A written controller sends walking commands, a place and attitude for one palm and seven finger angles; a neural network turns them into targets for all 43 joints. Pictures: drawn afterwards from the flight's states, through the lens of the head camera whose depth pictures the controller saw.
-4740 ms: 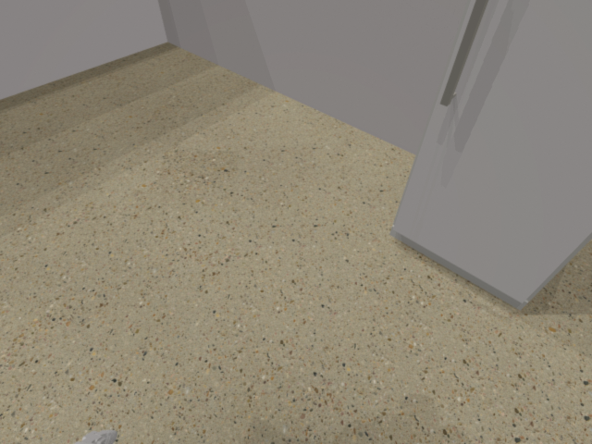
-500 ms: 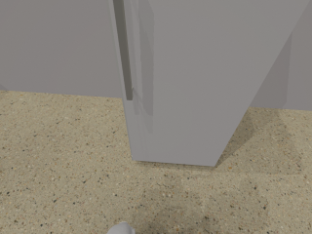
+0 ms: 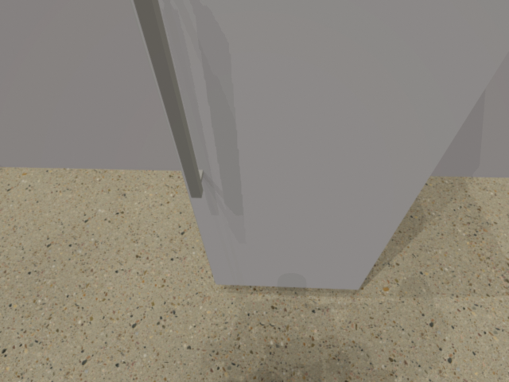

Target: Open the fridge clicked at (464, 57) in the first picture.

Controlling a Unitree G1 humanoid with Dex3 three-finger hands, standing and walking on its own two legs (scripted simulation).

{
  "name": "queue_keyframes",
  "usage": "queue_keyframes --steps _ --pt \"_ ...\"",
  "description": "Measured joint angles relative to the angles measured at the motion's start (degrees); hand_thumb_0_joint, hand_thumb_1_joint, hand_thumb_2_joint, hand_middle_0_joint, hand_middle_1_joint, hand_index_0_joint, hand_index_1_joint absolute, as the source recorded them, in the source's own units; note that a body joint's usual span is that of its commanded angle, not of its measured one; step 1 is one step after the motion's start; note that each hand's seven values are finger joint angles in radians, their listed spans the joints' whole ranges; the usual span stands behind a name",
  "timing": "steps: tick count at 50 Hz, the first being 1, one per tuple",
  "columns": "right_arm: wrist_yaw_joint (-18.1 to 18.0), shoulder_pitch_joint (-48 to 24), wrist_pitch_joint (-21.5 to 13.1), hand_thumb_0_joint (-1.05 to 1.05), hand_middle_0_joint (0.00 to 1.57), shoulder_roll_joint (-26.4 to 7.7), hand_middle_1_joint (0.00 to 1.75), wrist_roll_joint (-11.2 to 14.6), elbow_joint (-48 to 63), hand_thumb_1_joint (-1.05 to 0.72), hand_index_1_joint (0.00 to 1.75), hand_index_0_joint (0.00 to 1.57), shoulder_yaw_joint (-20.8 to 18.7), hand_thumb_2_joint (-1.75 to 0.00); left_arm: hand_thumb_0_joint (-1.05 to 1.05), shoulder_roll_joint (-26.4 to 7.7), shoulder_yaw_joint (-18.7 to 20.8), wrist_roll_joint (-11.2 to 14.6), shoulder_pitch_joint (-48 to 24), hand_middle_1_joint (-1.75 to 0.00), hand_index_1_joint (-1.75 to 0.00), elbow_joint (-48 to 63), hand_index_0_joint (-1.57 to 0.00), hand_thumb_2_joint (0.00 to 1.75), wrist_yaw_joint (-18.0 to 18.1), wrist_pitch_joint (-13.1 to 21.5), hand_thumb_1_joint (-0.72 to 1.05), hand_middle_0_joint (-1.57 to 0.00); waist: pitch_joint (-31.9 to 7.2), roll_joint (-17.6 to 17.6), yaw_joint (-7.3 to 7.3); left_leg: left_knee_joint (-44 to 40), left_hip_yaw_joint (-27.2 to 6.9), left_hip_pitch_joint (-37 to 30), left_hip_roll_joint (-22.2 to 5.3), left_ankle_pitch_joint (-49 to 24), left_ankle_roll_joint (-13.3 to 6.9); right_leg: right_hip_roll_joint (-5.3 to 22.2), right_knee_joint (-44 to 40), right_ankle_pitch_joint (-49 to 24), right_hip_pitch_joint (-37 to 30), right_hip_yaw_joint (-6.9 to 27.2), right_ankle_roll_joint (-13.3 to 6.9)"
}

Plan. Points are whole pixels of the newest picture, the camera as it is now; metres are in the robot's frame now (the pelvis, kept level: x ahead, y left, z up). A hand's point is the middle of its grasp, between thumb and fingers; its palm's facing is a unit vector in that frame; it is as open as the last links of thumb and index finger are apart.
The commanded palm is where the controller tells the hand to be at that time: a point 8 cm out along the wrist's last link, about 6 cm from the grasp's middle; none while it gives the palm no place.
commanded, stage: come to a stop and stand still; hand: left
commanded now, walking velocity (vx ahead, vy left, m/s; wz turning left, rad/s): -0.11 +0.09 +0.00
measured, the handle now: (176, 94) +0.50 +0.15 +0.19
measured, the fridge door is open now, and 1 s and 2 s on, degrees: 0 0 0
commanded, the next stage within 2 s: look again from close up in 1.18 s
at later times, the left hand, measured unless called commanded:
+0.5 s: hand out of the picture +0.00 +0.21 -0.17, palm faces +0.05 -0.98 -0.21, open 7.3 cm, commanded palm none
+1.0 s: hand out of the picture -0.05 +0.20 -0.16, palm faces +0.02 -0.98 -0.21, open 7.3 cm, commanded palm none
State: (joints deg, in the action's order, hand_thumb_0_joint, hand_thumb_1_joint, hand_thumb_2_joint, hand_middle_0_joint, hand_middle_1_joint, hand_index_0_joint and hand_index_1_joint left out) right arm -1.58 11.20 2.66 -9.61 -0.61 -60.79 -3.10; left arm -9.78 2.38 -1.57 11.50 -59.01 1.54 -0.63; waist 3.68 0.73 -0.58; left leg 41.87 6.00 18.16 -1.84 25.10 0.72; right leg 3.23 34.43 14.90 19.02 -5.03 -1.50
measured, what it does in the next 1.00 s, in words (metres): steps on the spot: left foot, then right foot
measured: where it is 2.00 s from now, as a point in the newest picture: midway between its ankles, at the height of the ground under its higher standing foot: outside the picture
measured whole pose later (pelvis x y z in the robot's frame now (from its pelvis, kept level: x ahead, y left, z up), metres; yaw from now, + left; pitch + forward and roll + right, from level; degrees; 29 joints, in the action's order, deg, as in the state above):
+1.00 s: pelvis -0.06 +0.02 +0.01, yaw +1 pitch -1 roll +1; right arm -0.7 17.5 -0.1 -8.9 -1.2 -60.9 1.0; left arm -9.3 -0.8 -0.6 16.9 -60.7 1.5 0.6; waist 1.3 0.4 -0.7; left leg 28.1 4.7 13.5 -0.6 13.7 -0.9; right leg 1.6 29.8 16.1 12.7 -2.5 -0.2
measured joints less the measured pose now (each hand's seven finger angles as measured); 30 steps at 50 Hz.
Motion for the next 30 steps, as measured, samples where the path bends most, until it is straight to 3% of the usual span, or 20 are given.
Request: queue_keyframes --steps 3,5,8,11,15,19,22,24,30 --pt "-0.1 -0.1 0.4 0.0 0.2 -0.4 0.3 0.1 0.4 -0.92 0.3 0.2 -0.2 -0.9 0.0 0.6 0.1 -0.1 -1.9 -0.3 -0.3 0.9 -0.2 0.9 0.2 -0.2 0.92 -0.19 0.9 0.5 0.02 9.0 -2.7 2.4 1.1 3.6 0.7 0.0 -1.9 -1.4 -0.4 -0.6 -0.1" --pt "-0.1 -0.2 0.5 0.0 0.2 -0.5 0.3 0.2 0.6 -0.92 0.3 0.2 -0.1 -0.9 0.0 0.8 0.3 -0.2 -3.0 -0.3 -0.3 1.5 -0.2 0.9 0.3 -0.3 0.92 -0.2 1.4 0.4 0.21 9.4 -3.3 2.2 1.4 4.4 1.2 0.3 -3.0 -2.1 -0.5 -0.9 0.1" --pt "0.0 -0.4 0.4 0.0 0.2 -0.3 0.3 0.2 1.1 -0.92 0.3 0.2 0.1 -0.9 0.0 0.7 0.5 -0.2 -4.0 -0.3 -0.3 2.1 -0.2 0.9 0.3 -0.3 0.91 -0.2 1.5 -0.4 0.45 3.5 -3.3 0.1 1.2 2.5 1.6 0.8 -3.6 -3.0 -0.1 -1.1 0.7" --pt "0.1 0.0 -0.6 0.0 0.2 0.0 0.3 0.0 1.7 -0.91 0.3 0.2 0.5 -0.9 0.0 0.3 0.7 0.3 -4.1 -0.3 -0.3 2.1 -0.2 0.9 0.3 -0.8 0.91 -0.2 1.0 -1.0 0.23 -8.9 -2.8 -4.6 0.3 -6.3 1.2 0.9 -1.9 -2.7 1.2 -1.3 1.8" --pt "-0.3 0.8 -1.1 0.0 0.2 1.5 0.3 -0.8 1.5 -0.92 0.3 0.2 1.1 -0.9 0.0 -0.8 1.1 0.6 -3.5 -0.3 -0.3 1.1 -0.2 0.9 0.0 -2.5 0.91 -0.2 0.3 -3.4 0.61 -10.9 -1.5 -5.6 1.5 -6.9 -2.0 0.6 4.2 5.4 2.5 2.0 2.7" --pt "-0.8 1.3 -1.5 0.01 0.2 1.7 0.3 -0.9 0.6 -0.93 0.3 0.2 1.5 -0.9 0.0 -0.9 0.9 0.5 -2.0 -0.3 -0.3 -0.2 -0.2 0.9 -0.3 -2.4 0.91 -0.2 -0.8 -3.4 0.82 -15.6 -1.4 -6.8 1.9 -9.6 -2.6 -0.8 10.3 8.3 1.5 4.2 2.8" --pt "-0.8 1.3 -2.1 0.01 0.2 1.4 0.3 -0.7 0.0 -0.93 0.3 0.2 1.5 -0.9 0.0 -0.8 0.3 0.8 -0.6 -0.3 -0.3 -1.3 -0.2 0.9 -0.2 -1.8 0.91 -0.19 -1.0 -3.0 0.86 -17.2 -1.0 -7.4 2.3 -10.6 -2.6 -0.6 2.8 6.5 -3.4 3.6 3.3" --pt "-0.7 1.4 -2.5 0.01 0.2 1.4 0.3 -0.3 -0.4 -0.93 0.3 0.2 1.5 -0.9 0.0 -0.8 -0.2 0.9 0.4 -0.3 -0.3 -2.3 -0.2 0.9 -0.1 -1.1 0.91 -0.19 -1.3 -3.3 0.86 -16.5 -0.5 -7.1 2.9 -10.4 -2.3 -0.2 -5.4 0.7 -7.5 3.5 2.8" --pt "-0.6 1.1 -2.5 0.01 0.2 0.2 0.3 0.2 -2.3 -0.93 0.3 0.2 1.7 -0.9 0.0 1.0 -1.6 1.0 2.4 -0.3 -0.3 -5.5 -0.2 0.9 0.3 0.2 0.91 -0.19 -1.5 -0.3 -0.09 -18.2 -0.7 -8.7 1.6 -11.6 -1.6 -1.5 -8.9 0.9 -10.0 3.1 1.8"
